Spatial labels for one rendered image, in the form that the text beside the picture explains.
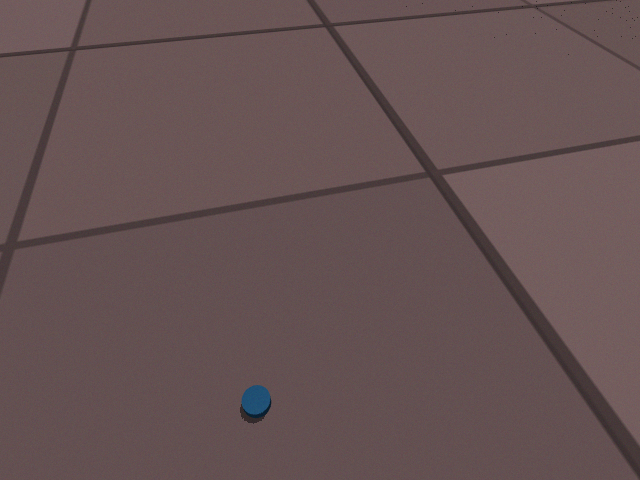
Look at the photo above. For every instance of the tin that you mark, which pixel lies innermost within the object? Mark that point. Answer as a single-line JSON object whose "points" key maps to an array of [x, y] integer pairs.
{"points": [[256, 401]]}

